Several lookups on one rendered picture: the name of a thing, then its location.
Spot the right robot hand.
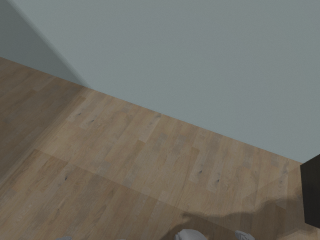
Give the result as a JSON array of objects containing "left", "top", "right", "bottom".
[{"left": 235, "top": 230, "right": 255, "bottom": 240}]

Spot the cupboard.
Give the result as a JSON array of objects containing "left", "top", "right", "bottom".
[{"left": 300, "top": 154, "right": 320, "bottom": 229}]

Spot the robot right thigh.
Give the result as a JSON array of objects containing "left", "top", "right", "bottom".
[{"left": 174, "top": 229, "right": 207, "bottom": 240}]

